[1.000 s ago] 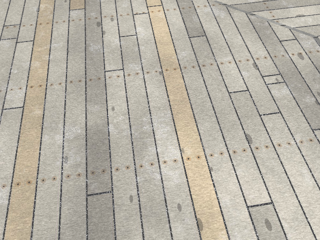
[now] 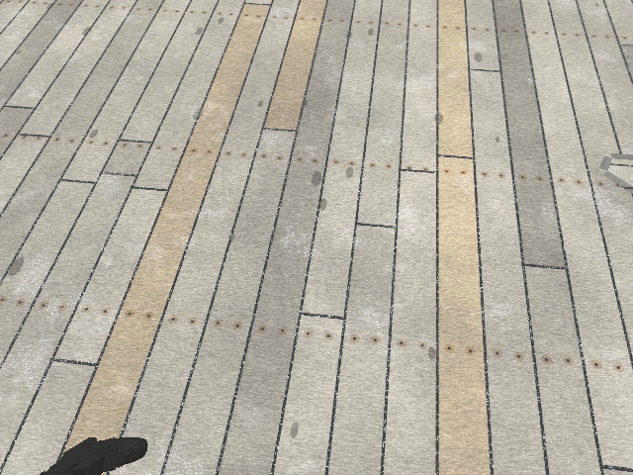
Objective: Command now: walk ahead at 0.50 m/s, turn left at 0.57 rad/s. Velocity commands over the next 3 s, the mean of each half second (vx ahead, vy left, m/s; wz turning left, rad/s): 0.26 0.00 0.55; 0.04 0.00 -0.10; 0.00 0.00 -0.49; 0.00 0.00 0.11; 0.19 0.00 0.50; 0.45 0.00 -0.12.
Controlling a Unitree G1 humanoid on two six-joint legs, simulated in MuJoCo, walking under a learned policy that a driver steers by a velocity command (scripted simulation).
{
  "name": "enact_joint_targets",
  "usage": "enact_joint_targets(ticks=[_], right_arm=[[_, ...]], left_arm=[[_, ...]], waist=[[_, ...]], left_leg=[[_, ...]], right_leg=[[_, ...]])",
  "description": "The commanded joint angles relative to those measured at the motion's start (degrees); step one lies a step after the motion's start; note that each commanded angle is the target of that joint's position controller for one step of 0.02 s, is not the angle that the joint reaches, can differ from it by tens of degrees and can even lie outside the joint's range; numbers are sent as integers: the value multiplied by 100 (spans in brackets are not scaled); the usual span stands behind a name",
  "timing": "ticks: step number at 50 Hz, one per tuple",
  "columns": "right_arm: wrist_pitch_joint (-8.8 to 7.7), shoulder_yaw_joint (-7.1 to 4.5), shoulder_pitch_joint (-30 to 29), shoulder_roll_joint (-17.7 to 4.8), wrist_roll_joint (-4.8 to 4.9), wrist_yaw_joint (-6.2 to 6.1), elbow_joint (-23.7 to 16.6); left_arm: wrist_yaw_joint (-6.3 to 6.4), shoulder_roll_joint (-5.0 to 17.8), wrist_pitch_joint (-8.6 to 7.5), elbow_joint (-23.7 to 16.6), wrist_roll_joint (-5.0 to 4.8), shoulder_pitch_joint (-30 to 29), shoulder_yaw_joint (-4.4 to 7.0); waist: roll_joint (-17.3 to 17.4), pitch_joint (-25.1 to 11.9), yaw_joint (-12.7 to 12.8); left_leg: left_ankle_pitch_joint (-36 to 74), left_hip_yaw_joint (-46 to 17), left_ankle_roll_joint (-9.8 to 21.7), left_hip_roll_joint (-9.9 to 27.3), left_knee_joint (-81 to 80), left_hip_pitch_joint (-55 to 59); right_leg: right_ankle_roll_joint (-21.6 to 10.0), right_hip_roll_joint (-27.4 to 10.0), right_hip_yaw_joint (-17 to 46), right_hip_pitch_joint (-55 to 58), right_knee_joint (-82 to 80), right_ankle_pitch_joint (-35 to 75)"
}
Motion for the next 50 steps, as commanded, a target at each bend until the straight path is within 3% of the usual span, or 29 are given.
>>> enact_joint_targets(ticks=[1,2,3,4,8,12,16,18,19,20,21,22,23,24,25,26,28,30,33,35,38,39,40,41,43,45,47,50], right_arm=[[-77,-158,-356,-761,-35,2,-622],[-69,-183,-559,-693,-98,18,-689],[-51,-177,-492,-585,-48,63,-730],[-17,-169,-476,-495,-16,81,-728],[85,-118,-723,-263,-106,59,-884],[56,-76,-1177,-171,-104,208,-954],[76,-177,-1501,-366,-112,375,-1168],[94,-294,-1150,-563,-143,391,-1146],[85,-408,-589,-745,-155,351,-993],[88,-546,-148,-1169,-162,226,-960],[108,-547,-303,-1671,-252,99,-1151],[68,-419,-319,-1321,-286,140,-1323],[41,-328,-592,-994,-260,183,-1329],[37,-256,-832,-779,-157,179,-1240],[57,-197,-992,-642,-128,162,-1218],[80,-187,-1170,-676,-159,146,-1196],[72,-203,-1361,-741,-279,122,-1167],[56,-202,-1397,-717,-283,80,-1095],[62,-69,-1478,-353,-329,45,-919],[68,-50,-1433,-365,-375,69,-747],[106,-68,-1356,-479,-296,35,-595],[107,-71,-1223,-468,-297,-3,-550],[96,-95,-957,-479,-356,-33,-559],[92,-96,-1108,-357,-363,-80,-585],[129,-133,-1510,-293,-303,-143,-691],[168,-168,-1386,-254,-292,-136,-700],[134,-198,-1248,-231,-276,-98,-703],[160,-331,-1029,-453,-281,-64,-661]], left_arm=[[40,716,70,-84,6,1107,268],[38,593,83,-36,15,941,227],[42,604,74,6,52,867,217],[37,566,59,35,50,772,217],[67,875,67,265,20,609,322],[178,1016,245,422,-44,524,346],[204,1218,343,554,-194,589,401],[227,1304,382,536,-287,475,444],[231,1198,401,535,-296,485,417],[203,1011,379,519,-130,830,338],[110,452,343,371,241,1350,131],[34,842,329,470,78,1383,125],[22,1132,391,412,-135,824,211],[67,1029,463,369,-125,628,181],[135,956,543,415,-57,524,173],[170,969,625,409,-44,577,187],[203,824,710,502,-31,822,159],[249,686,735,553,-6,850,113],[215,480,779,645,-25,768,29],[174,534,789,638,-43,657,42],[131,702,770,541,40,575,91],[132,883,760,431,88,498,110],[157,1221,756,353,55,392,183],[147,1248,763,425,-18,402,250],[155,1088,716,342,28,335,227],[175,1109,665,257,-19,320,266],[195,1025,662,156,-82,287,272],[204,894,719,6,-140,425,272]], waist=[[-483,-313,692],[-427,-34,606],[-725,50,463],[-796,150,408],[-747,105,287],[-734,-100,444],[-778,-163,470],[-784,-335,224],[-578,-586,-53],[145,-934,-193],[1653,-1441,327],[1081,-2663,5],[459,-2079,-97],[126,-1483,44],[-74,-1143,140],[45,-924,327],[329,-842,501],[383,-892,491],[478,-954,384],[566,-702,321],[427,-270,395],[166,-148,321],[-512,-70,38],[-1188,18,85],[-1475,169,224],[-1519,11,224],[-1317,-241,184],[-73,-447,232]], left_leg=[[502,182,-189,715,1690,-2894],[762,209,-203,862,1437,-2821],[921,265,-221,1004,1336,-2586],[932,359,-278,1029,1214,-2464],[1267,652,-513,1017,341,-2410],[2630,1013,-417,907,-1099,-1744],[2394,1164,-140,762,-1921,-1391],[2112,1360,98,511,-2380,-840],[2548,1444,277,283,-2871,-55],[4604,655,607,774,-3013,1229],[7499,-1531,1674,2411,-2461,2823],[6191,-2516,2239,2902,-2963,2964],[5436,-1842,1949,2546,-3140,2495],[4791,-1289,1583,2235,-3199,1887],[4355,-1055,1377,2032,-3335,1269],[4135,-843,1293,1876,-3504,590],[4172,-498,1263,1664,-3679,-29],[4041,-319,1249,1587,-3709,-143],[2677,-70,1112,1538,-3852,-318],[1487,-74,1018,1536,-3943,-533],[390,-57,603,1387,-3771,-606],[349,36,346,1250,-3493,-558],[281,460,87,815,-3067,-564],[720,1149,-164,391,-2615,-280],[1246,1207,-195,235,-2104,-199],[1282,1082,-108,261,-2084,-275],[1673,984,0,405,-2353,16],[2030,501,340,1061,-2914,843]], right_leg=[[-978,-2162,2652,2812,-1365,-992],[-912,-1918,2148,2376,-1519,-489],[-892,-1816,1796,2024,-1652,-188],[-930,-1729,1444,1817,-1731,443],[-1048,-1727,325,1671,-1641,3178],[-840,-1523,-510,1702,-1528,3151],[-683,-1730,-636,2125,-1037,3052],[-534,-1709,-733,2218,-262,3631],[-357,-1470,-907,2046,623,3531],[-8,-1069,-1012,1067,1979,2098],[416,-206,-898,-989,4099,-3170],[404,-163,366,-1144,4895,-3273],[364,-399,415,-1392,4910,-2733],[354,-600,329,-1505,4496,-2328],[383,-734,339,-1324,4100,-2107],[404,-752,308,-892,3780,-1938],[463,-624,140,-300,3282,-1694],[506,-593,120,-38,2664,-1539],[482,-726,135,583,1703,-994],[409,-656,39,893,1224,-789],[117,-494,-135,1117,164,-348],[-56,-759,255,1018,-100,182],[-278,-1134,748,820,-244,570],[-537,-1221,1172,273,-660,-285],[-683,-1422,1807,108,-1060,-375],[-726,-1436,1949,457,-875,123],[-650,-1267,1907,597,-492,543],[-157,-553,1102,-251,447,-142]])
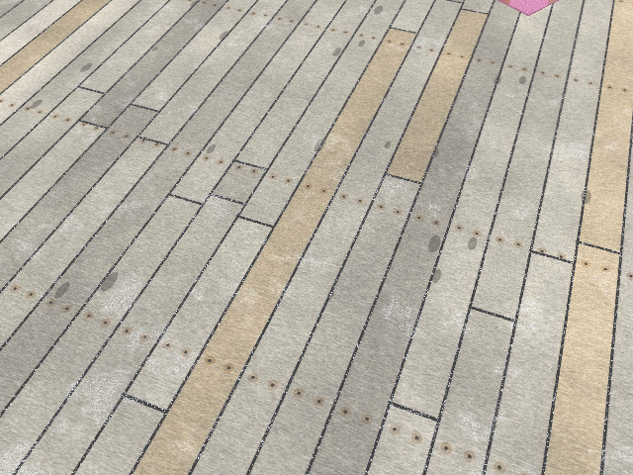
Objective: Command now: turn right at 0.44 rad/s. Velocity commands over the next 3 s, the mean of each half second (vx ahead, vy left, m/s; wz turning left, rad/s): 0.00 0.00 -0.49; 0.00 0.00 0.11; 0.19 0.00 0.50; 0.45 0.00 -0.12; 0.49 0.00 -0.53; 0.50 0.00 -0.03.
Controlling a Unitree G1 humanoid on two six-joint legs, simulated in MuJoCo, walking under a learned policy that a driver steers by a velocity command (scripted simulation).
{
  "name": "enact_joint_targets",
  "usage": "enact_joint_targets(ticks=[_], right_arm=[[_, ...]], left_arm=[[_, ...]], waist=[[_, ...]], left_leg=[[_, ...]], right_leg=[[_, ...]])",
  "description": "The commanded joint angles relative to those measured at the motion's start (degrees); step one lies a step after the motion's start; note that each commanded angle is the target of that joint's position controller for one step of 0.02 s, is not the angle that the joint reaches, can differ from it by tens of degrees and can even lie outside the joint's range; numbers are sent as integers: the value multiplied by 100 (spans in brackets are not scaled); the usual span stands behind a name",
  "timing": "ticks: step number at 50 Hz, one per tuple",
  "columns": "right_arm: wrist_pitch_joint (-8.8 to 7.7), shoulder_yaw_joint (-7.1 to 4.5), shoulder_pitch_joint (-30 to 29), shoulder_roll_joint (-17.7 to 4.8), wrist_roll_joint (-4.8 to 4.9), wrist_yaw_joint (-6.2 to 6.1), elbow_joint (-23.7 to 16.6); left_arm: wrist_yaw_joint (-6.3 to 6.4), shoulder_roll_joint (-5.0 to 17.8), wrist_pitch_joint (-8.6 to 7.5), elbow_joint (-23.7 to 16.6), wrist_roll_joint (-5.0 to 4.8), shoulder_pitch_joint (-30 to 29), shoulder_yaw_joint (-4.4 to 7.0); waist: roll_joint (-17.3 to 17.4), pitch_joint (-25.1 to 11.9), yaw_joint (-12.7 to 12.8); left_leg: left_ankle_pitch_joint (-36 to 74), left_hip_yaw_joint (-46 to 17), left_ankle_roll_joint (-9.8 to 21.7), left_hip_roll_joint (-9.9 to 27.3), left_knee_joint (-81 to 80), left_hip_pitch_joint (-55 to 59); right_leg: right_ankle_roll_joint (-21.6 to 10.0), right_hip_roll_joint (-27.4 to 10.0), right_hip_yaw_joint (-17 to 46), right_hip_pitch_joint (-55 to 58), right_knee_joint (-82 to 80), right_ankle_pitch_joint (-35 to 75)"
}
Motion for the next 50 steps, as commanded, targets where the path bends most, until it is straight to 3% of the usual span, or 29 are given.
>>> enact_joint_targets(ticks=[1,2,3,4,5,9,12,14,15,16,17,18,19,20,21,23,30,34,36,37,38,39,40,42,44,46,48,49,50], right_arm=[[-40,-269,370,-783,-3,1,-344],[-53,-266,305,-848,-11,-21,-383],[-106,-224,375,-789,-38,-57,-431],[-150,-194,200,-761,-36,-88,-480],[-169,-202,-101,-782,17,-100,-505],[-74,-274,-279,-958,47,-116,-418],[-15,-326,-113,-1099,150,-90,-314],[1,-309,-87,-1019,266,-66,-232],[-2,-258,197,-794,218,-30,-99],[4,-126,176,-411,-106,6,-304],[-37,-166,-462,-605,-61,-49,-557],[-24,-221,-667,-793,80,-87,-552],[-8,-248,-586,-832,110,-126,-482],[13,-271,-422,-842,60,-178,-309],[36,-285,-263,-856,26,-193,-236],[34,-255,-84,-738,69,-149,-131],[29,-103,-356,-506,118,-69,-104],[-14,-40,-142,-444,147,18,57],[-65,-21,-52,-516,97,48,82],[-86,-54,-64,-774,52,35,13],[-88,-139,-134,-1181,81,14,-53],[-77,-187,-142,-1193,191,36,14],[-76,-164,-155,-1021,217,54,-21],[-90,-127,-222,-892,183,41,-88],[-97,-139,-189,-890,187,28,-170],[-65,-131,-157,-824,199,15,-271],[-7,-115,-44,-717,197,29,-362],[26,-122,56,-679,170,56,-371],[58,-162,-69,-780,160,90,-448]], left_arm=[[27,600,-32,-626,-56,-257,173],[12,578,-2,-683,-27,-212,187],[-9,768,35,-712,-2,-288,274],[-24,809,85,-679,-38,-222,334],[-22,682,141,-643,-68,-135,314],[-126,316,189,-812,-64,-376,167],[-244,468,195,-938,-81,-310,222],[-255,541,225,-820,-45,112,304],[-195,802,224,-799,-5,287,400],[-78,1570,189,-961,38,440,560],[-142,1654,49,-1123,267,425,527],[-181,1449,-71,-1104,300,290,471],[-156,1278,-135,-1077,193,8,424],[-105,1032,-128,-1106,82,-263,351],[-65,893,-107,-1130,22,-456,283],[-11,723,-108,-1119,74,-437,196],[22,688,-83,-955,135,-312,161],[-78,376,-114,-739,198,-389,13],[-92,398,-147,-608,160,-334,4],[-75,457,-184,-582,194,-209,24],[-70,576,-221,-607,260,27,77],[-36,580,-230,-648,263,-103,98],[10,609,-207,-684,244,-331,124],[81,486,-93,-729,185,-378,168],[92,421,-6,-781,179,-252,218],[81,429,15,-819,172,-137,275],[77,638,-6,-802,166,10,355],[101,645,-42,-853,150,-166,353],[122,623,-96,-901,150,-156,331]], waist=[[859,-688,-183],[1438,-714,-166],[1208,-701,-265],[735,-658,-144],[552,-534,1],[881,-580,-132],[1041,-839,-155],[906,-884,50],[291,-759,38],[-1609,-677,-102],[-1445,-969,295],[-841,-839,301],[-658,-626,89],[-419,-649,-43],[-501,-668,-152],[-557,-863,-212],[-698,-638,31],[-645,-501,16],[-426,-385,-142],[-209,-474,-71],[325,-545,213],[728,-573,172],[771,-513,47],[842,-466,64],[735,-477,70],[343,-498,64],[-451,-545,-5],[-876,-600,-97],[-817,-554,2]], left_leg=[[1007,-1540,818,1439,-1044,1341],[1640,-2284,1341,2280,-1353,1380],[2256,-2558,1718,2716,-1462,1341],[2405,-2267,1688,2659,-1428,1216],[2184,-1749,1432,2379,-1432,1090],[2276,-393,1032,1734,-1319,833],[2336,-260,968,1929,-1040,1092],[1652,41,577,1811,-505,771],[795,438,131,1522,253,109],[-2011,892,-524,747,2251,-1699],[-2607,-225,-610,250,3351,-2215],[-2185,-540,-539,344,3724,-2310],[-1612,-627,-457,420,3633,-2359],[-1183,-669,-466,503,3516,-2320],[-870,-631,-515,480,3504,-2087],[-481,-584,-576,390,3550,-1712],[-424,-569,-644,481,1469,-888],[-315,-401,-551,494,249,125],[779,-393,-395,455,-857,682],[1594,-713,-292,689,-781,870],[2410,-955,-106,916,-442,884],[1961,-1067,118,854,-427,538],[1564,-1233,196,837,-575,228],[1351,-1473,234,864,-607,-83],[1095,-1569,237,795,-440,-295],[799,-1397,113,561,-20,-613],[352,-818,-141,222,913,-972],[-878,-530,-226,223,1602,-1064],[-1766,-517,-261,379,2423,-1323]], right_leg=[[-189,45,33,-1105,516,210],[-41,125,-386,-1393,1502,-1101],[67,-64,-274,-1669,2743,-1841],[109,-175,-144,-1722,3317,-1758],[139,-321,-122,-1700,3152,-1448],[200,-331,-731,-815,1647,-760],[55,-180,-1008,-240,517,-337],[-219,91,-1223,594,-646,528],[-458,-57,-712,1222,-1191,1348],[-1170,-1714,1650,2102,-1399,3607],[-2230,-2368,2554,1580,-1595,3770],[-2134,-2064,2114,1446,-1707,3141],[-1776,-1720,1689,1300,-1683,2658],[-1487,-1490,1411,1297,-1626,2371],[-1397,-1354,1183,1110,-1620,2556],[-1378,-1206,950,1064,-1622,2834],[-1415,-1089,978,994,-1737,1659],[-1381,-1053,886,641,-1721,1172],[-1084,-870,737,522,-1559,1137],[-853,-706,636,539,-1367,1001],[-662,-346,338,487,-1136,744],[-472,-36,-135,643,-994,713],[-380,48,-373,800,-760,692],[-416,44,-519,868,-540,749],[-512,-49,-509,895,-543,644],[-702,-347,-267,1010,-806,610],[-1220,-1292,605,1190,-1368,1085],[-1586,-1893,1045,1154,-1499,1656],[-1864,-2287,1312,1147,-1580,2284]])
Over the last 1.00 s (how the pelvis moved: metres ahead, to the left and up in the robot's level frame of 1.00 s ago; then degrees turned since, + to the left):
0.23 0.03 0.00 10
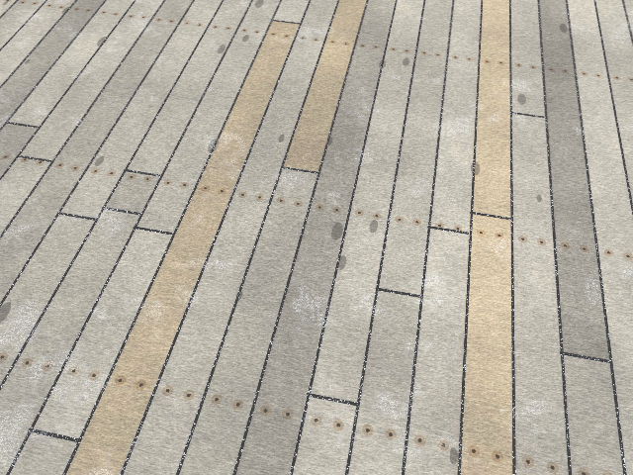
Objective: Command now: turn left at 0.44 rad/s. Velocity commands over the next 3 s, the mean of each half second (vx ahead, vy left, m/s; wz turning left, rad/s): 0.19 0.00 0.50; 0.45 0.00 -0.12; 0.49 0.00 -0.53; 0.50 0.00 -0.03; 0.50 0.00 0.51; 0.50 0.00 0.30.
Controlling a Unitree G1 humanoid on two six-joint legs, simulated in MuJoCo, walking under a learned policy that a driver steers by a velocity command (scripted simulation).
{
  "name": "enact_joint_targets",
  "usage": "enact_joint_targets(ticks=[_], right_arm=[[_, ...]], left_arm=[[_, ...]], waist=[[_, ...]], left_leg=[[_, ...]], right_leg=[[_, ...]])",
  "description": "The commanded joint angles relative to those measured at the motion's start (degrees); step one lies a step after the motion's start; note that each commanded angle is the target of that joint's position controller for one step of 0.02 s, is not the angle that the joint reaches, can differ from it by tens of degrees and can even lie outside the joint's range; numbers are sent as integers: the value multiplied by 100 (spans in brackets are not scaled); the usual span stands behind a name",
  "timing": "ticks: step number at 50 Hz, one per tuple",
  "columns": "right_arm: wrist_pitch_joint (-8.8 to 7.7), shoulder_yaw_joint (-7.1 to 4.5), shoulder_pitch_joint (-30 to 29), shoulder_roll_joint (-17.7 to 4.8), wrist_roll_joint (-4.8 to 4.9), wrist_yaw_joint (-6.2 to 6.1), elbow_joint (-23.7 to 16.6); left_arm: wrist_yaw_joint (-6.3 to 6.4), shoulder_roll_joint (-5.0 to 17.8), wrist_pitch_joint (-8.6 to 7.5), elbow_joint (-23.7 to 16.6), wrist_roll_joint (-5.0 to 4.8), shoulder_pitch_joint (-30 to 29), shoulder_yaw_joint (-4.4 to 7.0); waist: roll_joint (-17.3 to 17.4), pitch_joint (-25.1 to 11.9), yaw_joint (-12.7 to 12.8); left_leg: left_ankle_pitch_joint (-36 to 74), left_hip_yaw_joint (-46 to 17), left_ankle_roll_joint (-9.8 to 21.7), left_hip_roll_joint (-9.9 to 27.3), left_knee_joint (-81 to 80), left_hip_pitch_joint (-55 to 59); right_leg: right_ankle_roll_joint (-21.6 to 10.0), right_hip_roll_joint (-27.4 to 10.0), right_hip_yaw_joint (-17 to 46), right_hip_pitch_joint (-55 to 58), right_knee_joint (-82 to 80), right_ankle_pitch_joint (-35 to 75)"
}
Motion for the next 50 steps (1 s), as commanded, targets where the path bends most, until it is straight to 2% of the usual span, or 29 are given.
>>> enact_joint_targets(ticks=[1,3,6,8,9,10,11,12,13,14,15,16,18,23,29,33,34,35,36,37,38,39,40,41,42,43,45,47,50], right_arm=[[14,-183,-295,-590,9,62,-640],[76,-123,-341,-421,43,103,-667],[115,-128,-102,-403,87,188,-646],[151,-177,296,-400,111,224,-530],[149,-262,697,-527,119,198,-372],[94,-411,1245,-1025,133,140,-297],[-112,-465,1303,-1713,-8,177,-562],[-288,-363,1239,-1328,-129,205,-584],[-378,-246,951,-1041,-101,176,-567],[-401,-187,705,-885,-33,129,-608],[-387,-141,524,-805,-11,79,-632],[-388,-112,517,-778,-47,35,-646],[-438,-109,717,-769,-74,-16,-591],[-493,-103,1200,-734,0,-56,-268],[-451,-121,1638,-839,44,-38,65],[-393,-143,1622,-934,46,-46,161],[-386,-148,1553,-978,39,-53,158],[-371,-131,1475,-954,30,-66,153],[-378,-89,1385,-892,-15,-85,99],[-442,40,1624,-533,-128,-73,-87],[-559,125,1814,-342,-105,-56,-95],[-681,27,1280,-806,20,9,-220],[-790,47,741,-814,126,70,-351],[-862,70,468,-724,38,92,-411],[-870,33,417,-721,-106,85,-426],[-863,40,509,-661,-137,98,-451],[-803,71,624,-532,-170,99,-428],[-764,134,244,-400,-204,73,-574],[-811,228,-571,-188,-183,105,-759]], left_arm=[[56,773,-174,-464,-5,-32,193],[54,991,-199,-457,-68,-286,266],[38,1050,-99,-420,-127,-406,293],[-2,1022,-63,-333,-259,-264,294],[-37,800,-74,-257,-247,-67,240],[-94,401,-98,-346,-97,-190,109],[-100,317,-228,-830,-47,-624,54],[-118,698,-373,-873,-238,-1000,147],[-152,910,-451,-813,-319,-961,213],[-136,925,-491,-639,-213,-763,241],[-115,909,-519,-544,-90,-679,248],[-133,852,-547,-491,-44,-639,249],[-179,678,-611,-395,-48,-650,203],[-249,396,-669,-336,-110,-1117,62],[-432,404,-800,-548,-200,-1884,-27],[-523,520,-845,-516,-227,-1689,-23],[-506,623,-835,-451,-213,-1394,27],[-472,769,-820,-270,-194,-763,113],[-435,975,-798,-63,-184,151,195],[-403,1461,-781,54,-91,1164,300],[-453,1322,-764,236,-225,1373,262],[-432,966,-717,195,-332,1051,150],[-382,856,-653,103,-249,749,108],[-364,799,-618,68,-174,530,79],[-350,707,-620,13,-122,393,38],[-329,748,-612,-32,-94,321,40],[-282,719,-615,-12,-172,280,38],[-227,867,-624,40,-224,343,78],[-165,1022,-576,159,-268,613,138]], waist=[[-688,-487,97],[-521,-405,38],[-867,-586,-3],[-800,-768,-151],[-463,-795,-227],[827,-588,-403],[1686,-529,-447],[895,-446,-640],[745,-77,-386],[520,33,-208],[518,69,-126],[545,31,-72],[431,-87,-95],[604,-76,-365],[601,277,-704],[780,194,-546],[833,-42,-353],[751,-509,1],[626,-1162,449],[-458,-2189,623],[-1736,-2539,482],[-1119,-1667,578],[-659,-966,543],[-174,-458,365],[-41,-288,199],[-264,-245,44],[-428,-225,-104],[-419,-55,-60],[-423,-10,225]], left_leg=[[-1283,187,23,309,1728,-1136],[-850,282,17,490,1259,-932],[-175,837,37,190,264,35],[534,1216,236,-145,-813,954],[426,1092,418,-290,-1209,1743],[-181,-677,956,704,-2018,2548],[-905,-3889,2210,2137,-2969,2665],[-1891,-4132,2381,2285,-3404,2418],[-2170,-3637,2062,2056,-3420,2158],[-1798,-3061,1754,1772,-3286,1973],[-1285,-2559,1559,1493,-3273,1787],[-884,-2205,1450,1254,-3336,1621],[83,-1753,1402,1049,-3344,1667],[1140,-1146,1246,882,-3303,1912],[1647,-1243,1330,1125,-3082,2202],[3147,-1023,1185,1307,-2749,2584],[4351,-841,1106,1233,-2381,2610],[5558,-526,986,1024,-1624,2565],[5775,-297,806,833,-543,1922],[3718,-58,440,228,1552,59],[-683,-89,148,-538,3080,-1408],[-593,-353,186,-141,3475,-2168],[-163,-234,241,118,3364,-2294],[173,-125,245,294,2896,-2187],[435,-99,213,451,2494,-1946],[510,-67,138,490,2275,-1693],[527,55,-32,520,1747,-1492],[898,220,-189,452,964,-1406],[2266,317,-255,157,-511,-700]], right_leg=[[-1549,-2563,2404,941,-1347,2709],[-1205,-2238,1677,825,-1291,2777],[-873,-1805,763,576,-1018,2834],[-585,-1667,396,233,-748,959],[-338,-1441,93,-378,-167,-373],[149,-874,-526,-1814,1779,-1466],[396,17,215,-3557,3121,-2185],[288,-257,983,-3746,3545,-1842],[162,-420,1046,-3747,3407,-1176],[167,-547,1007,-3565,3198,-589],[224,-609,991,-3305,2844,-66],[276,-587,940,-2970,2663,371],[380,-449,813,-2721,2232,1054],[561,-315,742,-2348,593,1883],[415,-285,625,-2237,-300,1813],[15,-163,311,-1755,-555,1309],[-138,5,159,-1219,-594,1190],[-340,188,9,-292,-756,1347],[-644,-66,333,1205,-634,1606],[-1440,-1443,2479,3509,-525,1355],[-2023,-2280,4793,4330,-1423,432],[-1766,-2099,4567,3815,-1708,-309],[-1574,-1870,3778,3025,-1800,-109],[-1467,-1605,3291,2214,-1966,445],[-1393,-1414,2990,1720,-2109,894],[-1455,-1310,2901,1368,-2226,1289],[-1491,-1153,2541,950,-2355,1739],[-1424,-997,2170,488,-2432,2100],[-1087,-633,1785,-10,-2308,2001]])
Over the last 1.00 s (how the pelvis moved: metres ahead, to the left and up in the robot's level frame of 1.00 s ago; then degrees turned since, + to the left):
0.00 -0.05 0.00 -9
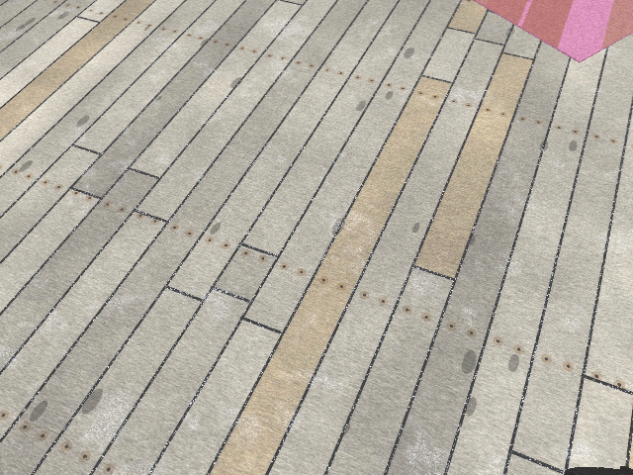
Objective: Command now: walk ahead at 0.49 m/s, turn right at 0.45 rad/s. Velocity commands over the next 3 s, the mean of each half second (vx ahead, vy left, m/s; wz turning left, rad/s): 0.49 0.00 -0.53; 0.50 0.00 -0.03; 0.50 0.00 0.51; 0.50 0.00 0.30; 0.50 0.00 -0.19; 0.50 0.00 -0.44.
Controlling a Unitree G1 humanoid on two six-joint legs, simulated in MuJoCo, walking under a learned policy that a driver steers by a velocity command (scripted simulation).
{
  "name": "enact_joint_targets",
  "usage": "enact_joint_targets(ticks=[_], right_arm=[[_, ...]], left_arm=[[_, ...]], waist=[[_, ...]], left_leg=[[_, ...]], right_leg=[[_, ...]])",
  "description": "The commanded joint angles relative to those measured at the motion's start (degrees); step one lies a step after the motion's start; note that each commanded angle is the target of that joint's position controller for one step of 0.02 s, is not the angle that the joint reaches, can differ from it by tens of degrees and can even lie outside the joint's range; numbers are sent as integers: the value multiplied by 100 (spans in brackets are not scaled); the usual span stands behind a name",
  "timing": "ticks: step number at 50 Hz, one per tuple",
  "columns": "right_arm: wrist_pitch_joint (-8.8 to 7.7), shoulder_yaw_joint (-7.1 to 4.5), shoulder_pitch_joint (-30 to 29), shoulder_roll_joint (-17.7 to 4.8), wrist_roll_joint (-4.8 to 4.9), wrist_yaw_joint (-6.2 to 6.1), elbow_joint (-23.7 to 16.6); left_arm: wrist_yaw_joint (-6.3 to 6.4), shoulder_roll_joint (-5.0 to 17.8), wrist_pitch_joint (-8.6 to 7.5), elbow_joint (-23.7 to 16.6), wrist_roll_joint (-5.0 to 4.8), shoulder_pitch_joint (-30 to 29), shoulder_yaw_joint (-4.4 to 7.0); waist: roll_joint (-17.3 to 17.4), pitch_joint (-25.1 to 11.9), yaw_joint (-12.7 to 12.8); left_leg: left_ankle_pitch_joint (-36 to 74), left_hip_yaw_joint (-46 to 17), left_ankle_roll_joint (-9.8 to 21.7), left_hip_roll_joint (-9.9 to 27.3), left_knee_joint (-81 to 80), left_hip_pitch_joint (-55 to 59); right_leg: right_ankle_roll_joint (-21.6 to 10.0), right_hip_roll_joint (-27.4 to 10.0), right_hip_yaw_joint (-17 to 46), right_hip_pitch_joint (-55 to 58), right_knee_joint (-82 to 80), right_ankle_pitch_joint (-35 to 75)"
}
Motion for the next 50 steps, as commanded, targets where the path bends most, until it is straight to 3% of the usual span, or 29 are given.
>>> enact_joint_targets(ticks=[1,4,6,8,9,10,11,12,13,15,16,20,25,27,30,32,33,34,35,36,37,38,39,40,41,43,44,46,50], right_arm=[[-98,-32,-547,-234,39,32,-456],[-123,-114,-797,-432,137,73,-535],[-146,-198,-722,-598,160,81,-532],[-178,-331,-59,-783,150,45,-391],[-193,-422,697,-1007,69,0,-322],[-130,-540,1402,-1483,-39,-42,-232],[-65,-523,1569,-1333,56,31,-79],[-37,-401,1231,-825,86,20,-176],[-1,-335,947,-618,86,4,-193],[9,-255,572,-408,25,7,-101],[-14,-268,498,-434,9,3,-55],[-102,-372,500,-655,67,-3,188],[-34,-421,656,-868,115,-30,431],[5,-439,886,-979,178,-13,581],[90,-477,1123,-1111,291,19,789],[160,-505,1124,-1267,336,2,871],[201,-490,1063,-1288,343,-17,899],[208,-401,1153,-1122,309,-45,918],[157,-215,1305,-657,149,-32,729],[53,-61,1710,-310,187,24,749],[-12,-258,1225,-969,383,66,725],[-33,-263,781,-963,490,82,545],[-31,-242,661,-829,381,45,556],[49,-269,632,-781,267,9,596],[134,-264,947,-705,287,20,665],[277,-254,1153,-543,292,14,787],[319,-245,1054,-462,301,-3,751],[342,-245,730,-418,275,-23,643],[279,-191,197,-285,231,102,484]], left_arm=[[93,1093,-62,-397,-56,-181,293],[130,1078,6,-300,-122,110,296],[148,1075,52,-301,-96,114,310],[134,964,94,-357,-50,18,282],[99,690,87,-460,27,-28,176],[102,197,44,-584,20,565,27],[102,408,10,-655,-120,885,4],[115,915,46,-572,-183,509,142],[114,1021,85,-655,-118,17,176],[81,861,133,-780,-20,-323,200],[50,746,172,-809,-51,-282,184],[19,449,267,-989,-3,-594,95],[-145,333,157,-1133,6,-1361,13],[-199,257,127,-1260,1,-1703,-32],[-249,394,107,-1433,6,-2035,-4],[-249,583,108,-1442,58,-1802,88],[-227,765,117,-1288,74,-1177,202],[-161,1059,139,-1032,68,-307,360],[-43,1597,183,-898,138,557,492],[-36,1709,153,-943,101,488,443],[-72,1219,105,-962,112,330,308],[-71,1053,62,-880,123,107,246],[-88,884,7,-804,120,-192,191],[-106,620,-43,-785,133,-505,127],[-103,653,-100,-786,175,-651,141],[-111,536,-242,-680,171,-757,143],[-87,623,-275,-609,200,-812,176],[-36,644,-305,-467,233,-733,197],[44,733,-285,-312,196,-651,215]], waist=[[-580,-39,-3],[-669,-122,21],[-766,-172,-98],[-797,-466,-498],[-563,-1155,-872],[732,-2116,-831],[1769,-2350,-699],[893,-1500,-782],[418,-894,-785],[289,-254,-539],[489,-155,-439],[318,25,-379],[39,91,-646],[18,189,-750],[41,317,-738],[211,54,-461],[218,-349,-45],[139,-860,373],[-732,-1690,569],[-1628,-2611,253],[-878,-2173,499],[-848,-1290,376],[-510,-816,125],[-526,-547,-77],[-858,-534,-272],[-678,-339,-396],[-610,-232,-451],[-470,-3,-371],[-418,165,-170]], left_leg=[[1217,274,-117,-410,-1142,972],[1324,16,-38,-484,-1701,1238],[894,-66,109,-457,-1864,1401],[556,88,389,-456,-2180,2420],[363,-370,713,141,-2057,3704],[-261,-2340,1437,1500,-2115,5782],[-1523,-4181,1854,2088,-2738,6021],[-2035,-3540,1621,1831,-2902,5322],[-1504,-2571,1415,1573,-2946,4582],[-414,-1475,1302,1111,-3289,3475],[-175,-1146,1304,1031,-3452,3150],[640,-337,1505,1125,-3834,2954],[1218,687,1279,907,-3825,3216],[1167,804,1264,971,-3851,3349],[1595,861,1207,1165,-3668,3880],[3263,993,1098,1196,-3029,4126],[4090,1216,964,1061,-2213,4013],[3971,1385,785,819,-1095,3312],[1594,1457,480,360,974,1423],[-2475,579,276,-568,2685,122],[-2399,-169,339,-311,3082,-361],[-2008,-37,405,-75,2934,-588],[-1570,2,403,167,2463,-418],[-1175,22,409,319,2142,-229],[-884,-54,340,389,2122,194],[-655,-104,226,374,1998,369],[-465,-130,174,365,1847,239],[77,-257,114,326,1353,-145],[1266,70,189,174,-38,-54]], right_leg=[[-869,-1088,884,-912,-563,1142],[-703,-1284,1334,-469,-220,722],[-573,-1442,1651,-99,151,708],[-366,-1225,1625,-142,908,1226],[-185,-914,1368,-591,2150,933],[196,-142,598,-2245,4158,-960],[292,-266,478,-3361,5325,-2384],[336,-601,561,-3695,5794,-1872],[370,-799,328,-3665,5779,-1385],[398,-1111,245,-3339,5330,-863],[414,-1204,182,-3113,5206,-752],[533,-1330,86,-3261,4477,-302],[429,-1216,-222,-2973,2836,1067],[326,-1113,-362,-2789,2332,1108],[95,-955,-482,-2744,1836,597],[-117,-668,-732,-2097,1592,112],[-269,-454,-895,-1128,1309,286],[-421,-388,-820,374,1228,587],[-937,-1769,1040,2496,1350,632],[-1773,-3016,3645,3279,466,3],[-1521,-2889,3203,2802,248,-235],[-1263,-2642,2161,2014,180,15],[-1030,-2350,1487,1275,91,660],[-850,-2078,1047,801,-167,706],[-929,-2131,868,357,-422,794],[-961,-2058,368,-15,-728,1256],[-943,-2063,185,-111,-879,1157],[-860,-2022,-222,-17,-982,1459],[-596,-1787,-1032,190,-1080,1638]])
Over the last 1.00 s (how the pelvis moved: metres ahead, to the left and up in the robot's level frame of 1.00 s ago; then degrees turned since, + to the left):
0.35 0.10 0.02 9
